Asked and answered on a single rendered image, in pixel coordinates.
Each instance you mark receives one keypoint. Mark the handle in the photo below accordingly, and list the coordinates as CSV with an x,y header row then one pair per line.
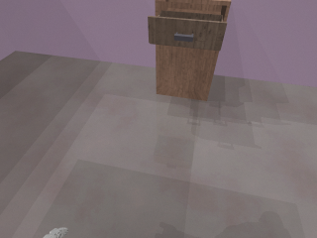
x,y
183,37

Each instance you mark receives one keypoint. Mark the robot left hand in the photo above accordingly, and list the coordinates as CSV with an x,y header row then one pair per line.
x,y
57,233

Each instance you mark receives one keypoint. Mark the drawer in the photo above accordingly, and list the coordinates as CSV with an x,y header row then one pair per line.
x,y
208,29

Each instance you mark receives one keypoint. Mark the cabinet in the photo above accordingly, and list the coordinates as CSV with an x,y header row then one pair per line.
x,y
187,72

